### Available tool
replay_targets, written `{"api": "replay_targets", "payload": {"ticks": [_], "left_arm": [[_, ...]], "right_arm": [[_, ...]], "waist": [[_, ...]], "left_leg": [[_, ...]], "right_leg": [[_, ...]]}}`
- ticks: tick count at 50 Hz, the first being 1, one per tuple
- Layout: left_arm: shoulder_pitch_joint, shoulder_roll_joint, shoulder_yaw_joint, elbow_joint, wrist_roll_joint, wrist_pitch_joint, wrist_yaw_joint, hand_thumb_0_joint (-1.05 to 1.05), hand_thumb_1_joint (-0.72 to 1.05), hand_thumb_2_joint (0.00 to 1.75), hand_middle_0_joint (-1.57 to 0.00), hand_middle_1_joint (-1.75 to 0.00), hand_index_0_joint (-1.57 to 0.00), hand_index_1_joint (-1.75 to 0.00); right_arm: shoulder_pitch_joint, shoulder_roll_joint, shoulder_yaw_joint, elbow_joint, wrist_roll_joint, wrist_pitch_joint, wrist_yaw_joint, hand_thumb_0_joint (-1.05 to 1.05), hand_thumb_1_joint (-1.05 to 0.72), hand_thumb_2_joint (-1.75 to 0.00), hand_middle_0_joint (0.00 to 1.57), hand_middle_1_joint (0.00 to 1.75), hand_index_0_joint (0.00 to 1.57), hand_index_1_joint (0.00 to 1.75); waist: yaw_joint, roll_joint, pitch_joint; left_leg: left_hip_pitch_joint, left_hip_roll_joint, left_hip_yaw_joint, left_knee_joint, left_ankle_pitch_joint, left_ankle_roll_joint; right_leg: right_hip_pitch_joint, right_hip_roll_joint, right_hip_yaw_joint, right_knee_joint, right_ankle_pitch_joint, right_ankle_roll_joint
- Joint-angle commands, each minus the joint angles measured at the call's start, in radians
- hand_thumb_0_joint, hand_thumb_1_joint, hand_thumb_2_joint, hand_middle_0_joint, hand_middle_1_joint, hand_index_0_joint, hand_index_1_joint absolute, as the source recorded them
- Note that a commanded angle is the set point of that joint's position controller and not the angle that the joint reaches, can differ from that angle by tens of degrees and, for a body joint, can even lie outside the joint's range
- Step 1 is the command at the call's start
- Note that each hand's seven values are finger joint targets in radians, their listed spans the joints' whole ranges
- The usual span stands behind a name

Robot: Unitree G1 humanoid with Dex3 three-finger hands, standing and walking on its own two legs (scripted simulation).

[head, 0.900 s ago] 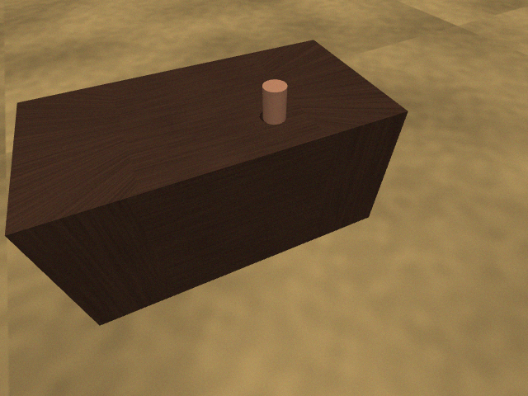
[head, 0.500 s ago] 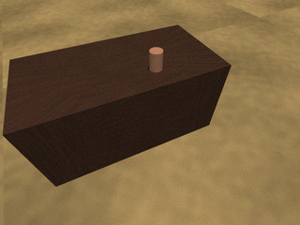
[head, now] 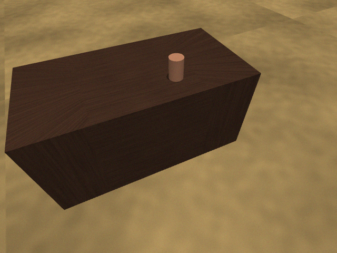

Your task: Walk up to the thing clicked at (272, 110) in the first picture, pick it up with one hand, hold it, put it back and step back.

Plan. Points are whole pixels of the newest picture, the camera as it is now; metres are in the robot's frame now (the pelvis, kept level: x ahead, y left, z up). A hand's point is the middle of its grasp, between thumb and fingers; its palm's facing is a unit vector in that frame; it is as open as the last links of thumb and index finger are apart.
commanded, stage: stand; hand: right
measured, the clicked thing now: (176, 67) +1.01 -0.02 -0.12
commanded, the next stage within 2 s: walk up in 0.22 s
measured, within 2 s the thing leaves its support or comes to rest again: neither
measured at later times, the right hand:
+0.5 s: hand out of the picture +0.15 -0.25 -0.14, palm faces -0.20 +0.89 -0.42, open 7.4 cm
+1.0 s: hand (255, 191) +0.35 -0.26 -0.17, palm faces -0.29 +0.85 -0.44, open 7.4 cm
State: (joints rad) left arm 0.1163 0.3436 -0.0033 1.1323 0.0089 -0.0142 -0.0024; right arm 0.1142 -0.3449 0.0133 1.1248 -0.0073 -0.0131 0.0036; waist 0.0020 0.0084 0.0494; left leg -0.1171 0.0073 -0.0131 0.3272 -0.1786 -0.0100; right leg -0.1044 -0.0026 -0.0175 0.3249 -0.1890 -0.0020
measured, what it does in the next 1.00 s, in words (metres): walks ahead, turning left: left foot, then right foot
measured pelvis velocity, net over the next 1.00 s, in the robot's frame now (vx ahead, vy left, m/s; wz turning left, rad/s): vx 0.25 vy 0.01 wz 0.28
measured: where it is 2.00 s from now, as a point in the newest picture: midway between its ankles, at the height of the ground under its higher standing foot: (189, 220)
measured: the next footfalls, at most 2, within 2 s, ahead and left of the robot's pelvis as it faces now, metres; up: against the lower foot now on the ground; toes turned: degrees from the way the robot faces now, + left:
left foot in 0.52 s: +0.15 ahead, +0.18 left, +0.00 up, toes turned +13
right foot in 0.98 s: +0.41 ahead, -0.09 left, +0.00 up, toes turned +13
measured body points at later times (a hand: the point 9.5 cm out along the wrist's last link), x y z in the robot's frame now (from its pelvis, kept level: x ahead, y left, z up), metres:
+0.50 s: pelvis +0.05 +0.03 -0.01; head +0.07 +0.06 +0.43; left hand +0.04 +0.36 -0.15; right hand +0.16 -0.29 -0.11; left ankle +0.10 +0.17 -0.74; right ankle -0.01 -0.11 -0.75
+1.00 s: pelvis +0.25 +0.01 -0.04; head +0.27 +0.01 +0.41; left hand +0.25 +0.35 -0.14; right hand +0.37 -0.31 -0.14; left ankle +0.11 +0.17 -0.75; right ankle +0.37 -0.10 -0.75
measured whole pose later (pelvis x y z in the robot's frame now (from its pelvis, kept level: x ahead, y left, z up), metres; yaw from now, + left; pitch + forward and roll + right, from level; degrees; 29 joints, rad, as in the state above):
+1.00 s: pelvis +0.25 +0.01 -0.04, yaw +16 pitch -2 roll +2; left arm 0.21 0.43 0.12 0.83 0.03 0.03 -0.11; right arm 0.41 -0.42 -0.05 0.82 -0.02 -0.09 -0.02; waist 0.00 -0.03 0.08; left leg -0.12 0.07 -0.08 0.65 -0.49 -0.06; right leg -0.44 -0.08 -0.01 0.71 -0.23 -0.01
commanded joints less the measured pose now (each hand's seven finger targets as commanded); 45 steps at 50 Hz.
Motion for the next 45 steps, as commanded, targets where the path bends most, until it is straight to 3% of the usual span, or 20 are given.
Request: {"api": "replay_targets", "payload": {"ticks": [1,10,11,12,14,15,16,18,22,24,25,26,27,28,29,32,33,37,42,45], "left_arm": [[-0.037,0.216,0.041,-0.062,0.002,-0.021,0.014,0.00,0.90,0.90,-0.20,-0.30,-0.20,-0.30],[-0.030,0.215,0.040,-0.063,0.002,-0.022,0.013,0.00,0.90,0.90,-0.20,-0.30,-0.20,-0.30],[0.001,0.303,0.118,-0.136,0.021,-0.029,-0.017,0.00,0.90,0.90,-0.20,-0.30,-0.20,-0.30],[0.023,0.295,0.126,-0.136,0.033,-0.024,-0.025,0.00,0.90,0.90,-0.20,-0.30,-0.20,-0.30],[0.120,0.311,0.147,-0.144,0.036,-0.025,-0.032,0.00,0.90,0.90,-0.20,-0.30,-0.20,-0.30],[0.152,0.344,0.165,-0.158,0.038,-0.026,-0.029,0.00,0.90,0.90,-0.20,-0.30,-0.20,-0.30],[0.105,0.337,0.168,-0.193,0.043,-0.032,-0.030,0.00,0.90,0.90,-0.20,-0.30,-0.20,-0.30],[0.097,0.305,0.166,-0.227,0.043,-0.037,-0.035,0.00,0.90,0.90,-0.20,-0.30,-0.20,-0.30],[0.000,0.306,0.164,-0.297,0.051,-0.039,-0.051,0.00,0.90,0.90,-0.20,-0.30,-0.20,-0.30],[-0.033,0.296,0.156,-0.318,0.037,-0.028,-0.058,0.00,0.90,0.90,-0.20,-0.30,-0.20,-0.30],[-0.016,0.259,0.147,-0.328,0.035,-0.023,-0.062,0.00,0.90,0.90,-0.20,-0.30,-0.20,-0.30],[0.035,0.204,0.132,-0.336,0.028,-0.015,-0.064,0.00,0.90,0.90,-0.20,-0.30,-0.20,-0.30],[0.067,0.136,0.111,-0.359,0.034,-0.009,-0.067,0.00,0.90,0.90,-0.20,-0.30,-0.20,-0.30],[0.099,0.204,0.126,-0.363,0.030,0.002,-0.066,0.00,0.90,0.90,-0.20,-0.30,-0.20,-0.30],[0.083,0.297,0.144,-0.351,0.030,0.009,-0.064,0.00,0.90,0.90,-0.20,-0.30,-0.20,-0.30],[0.146,0.294,0.147,-0.299,0.013,0.011,-0.066,0.00,0.90,0.90,-0.20,-0.30,-0.20,-0.30],[0.167,0.293,0.147,-0.296,0.013,0.014,-0.067,0.00,0.90,0.90,-0.20,-0.30,-0.20,-0.30],[0.138,0.267,0.148,-0.335,0.022,0.024,-0.079,0.00,0.90,0.90,-0.20,-0.30,-0.20,-0.30],[0.031,0.250,0.154,-0.401,0.024,0.026,-0.098,0.00,0.90,0.90,-0.20,-0.30,-0.20,-0.30],[0.029,0.244,0.162,-0.418,0.019,0.020,-0.103,0.00,0.90,0.90,-0.20,-0.30,-0.20,-0.30]], "right_arm": [[-0.030,-0.209,-0.044,-0.059,-0.001,-0.019,-0.013,0.00,-0.90,-0.90,0.20,0.30,0.20,0.30],[-0.033,-0.210,-0.044,-0.061,0.000,-0.019,-0.013,0.00,-0.90,-0.90,0.20,0.30,0.20,0.30],[0.051,-0.273,-0.102,-0.113,-0.008,-0.024,0.004,0.00,-0.90,-0.90,0.20,0.30,0.20,0.30],[0.031,-0.282,-0.110,-0.127,-0.020,-0.024,0.011,0.00,-0.90,-0.90,0.20,0.30,0.20,0.30],[-0.082,-0.252,-0.106,-0.192,-0.027,-0.021,0.019,0.00,-0.90,-0.90,0.20,0.30,0.20,0.30],[-0.102,-0.217,-0.106,-0.224,-0.033,-0.024,0.020,0.00,-0.90,-0.90,0.20,0.30,0.20,0.30],[-0.090,-0.231,-0.116,-0.240,-0.041,-0.026,0.020,0.00,-0.90,-0.90,0.20,0.30,0.20,0.30],[-0.018,-0.255,-0.127,-0.240,-0.029,-0.039,0.033,0.00,-0.90,-0.90,0.20,0.30,0.20,0.30],[0.107,-0.227,-0.137,-0.246,-0.017,-0.049,0.055,0.00,-0.90,-0.90,0.20,0.30,0.20,0.30],[0.241,-0.215,-0.149,-0.218,-0.016,-0.059,0.046,0.00,-0.90,-0.90,0.20,0.30,0.20,0.30],[0.348,-0.240,-0.172,-0.181,-0.020,-0.061,0.033,0.00,-0.90,-0.90,0.20,0.30,0.20,0.30],[0.463,-0.294,-0.192,-0.164,-0.027,-0.065,0.016,0.00,-0.90,-0.90,0.20,0.30,0.20,0.30],[0.486,-0.381,-0.206,-0.184,-0.043,-0.067,0.001,0.00,-0.90,-0.90,0.20,0.30,0.20,0.30],[0.388,-0.432,-0.208,-0.253,-0.038,-0.074,-0.004,0.00,-0.90,-0.90,0.20,0.30,0.20,0.30],[0.296,-0.460,-0.212,-0.283,-0.007,-0.073,-0.002,0.00,-0.90,-0.90,0.20,0.30,0.20,0.30],[0.230,-0.345,-0.168,-0.320,-0.008,-0.091,-0.012,0.00,-0.90,-0.90,0.20,0.30,0.20,0.30],[0.266,-0.340,-0.162,-0.314,-0.001,-0.097,-0.013,0.00,-0.90,-0.90,0.20,0.30,0.20,0.30],[0.313,-0.338,-0.163,-0.329,0.001,-0.111,-0.023,0.00,-0.90,-0.90,0.20,0.30,0.20,0.30],[0.333,-0.363,-0.168,-0.356,-0.003,-0.116,-0.031,0.00,-0.90,-0.90,0.20,0.30,0.20,0.30],[0.299,-0.372,-0.166,-0.380,-0.005,-0.112,-0.038,0.00,-0.90,-0.90,0.20,0.30,0.20,0.30]], "waist": [[-0.002,-0.013,-0.064],[0.000,-0.006,-0.080],[0.022,-0.057,-0.124],[0.039,-0.029,-0.045],[0.111,-0.095,0.060],[0.140,-0.255,0.057],[0.125,-0.178,0.087],[0.098,-0.083,0.075],[0.026,-0.157,0.043],[-0.043,-0.116,-0.012],[-0.089,-0.007,-0.071],[-0.132,0.160,-0.121],[-0.128,0.345,-0.089],[-0.079,0.228,-0.100],[-0.057,0.148,-0.020],[0.004,0.063,0.042],[0.004,0.079,0.043],[0.001,0.096,0.042],[-0.028,0.119,0.070],[-0.007,0.138,0.028]], "left_leg": [[0.006,0.116,-0.090,-0.051,0.104,0.034],[0.009,0.116,-0.089,-0.044,0.141,0.033],[-0.100,0.063,-0.142,0.020,-0.296,0.105],[-0.239,0.078,-0.175,0.029,-0.411,0.109],[-0.523,0.002,-0.041,0.169,-0.336,0.056],[-0.578,-0.013,0.035,0.433,-0.251,0.049],[-0.614,0.059,0.014,0.534,-0.271,0.027],[-0.555,0.095,-0.013,0.508,-0.283,0.026],[-0.312,0.102,0.017,0.339,-0.189,0.031],[-0.060,0.039,0.100,0.178,0.058,0.020],[0.136,-0.005,0.117,0.179,0.086,0.026],[0.287,0.018,0.029,0.148,-0.024,0.062],[0.307,0.218,-0.371,0.022,-0.325,0.140],[0.149,0.365,-0.752,-0.147,-0.628,0.240],[0.012,0.406,-0.784,-0.183,-0.675,0.288],[-0.018,0.268,-0.430,-0.079,-0.332,0.211],[-0.024,0.256,-0.377,-0.059,-0.209,0.204],[-0.061,0.230,-0.248,-0.024,0.095,0.211],[-0.106,0.213,-0.185,0.018,0.160,0.197],[-0.129,0.215,-0.161,0.083,0.231,0.181]], "right_leg": [[0.001,-0.129,0.103,-0.064,0.115,-0.023],[0.021,-0.131,0.098,-0.061,0.149,-0.024],[0.102,-0.069,0.025,0.048,-0.332,-0.045],[0.079,-0.090,0.069,0.075,-0.451,-0.069],[0.181,-0.182,0.181,-0.068,-0.585,-0.133],[0.173,-0.361,0.344,-0.210,-0.597,-0.212],[0.132,-0.453,0.390,-0.237,-0.507,-0.261],[0.140,-0.416,0.324,-0.208,-0.383,-0.269],[0.015,-0.287,0.066,-0.113,-0.262,-0.190],[-0.108,-0.205,-0.084,0.093,-0.150,-0.137],[-0.201,-0.160,-0.135,0.283,-0.067,-0.112],[-0.327,-0.093,-0.166,0.549,-0.128,-0.086],[-0.559,0.004,-0.113,0.767,-0.435,-0.058],[-0.554,-0.018,0.027,0.845,-0.427,-0.045],[-0.500,-0.086,0.100,0.856,-0.400,-0.046],[-0.504,-0.139,0.115,0.803,-0.210,-0.040],[-0.487,-0.139,0.104,0.763,-0.180,-0.032],[-0.435,-0.134,0.076,0.653,-0.107,0.003],[-0.411,-0.129,0.046,0.493,-0.016,-0.003],[-0.300,-0.110,0.023,0.410,-0.014,-0.020]]}}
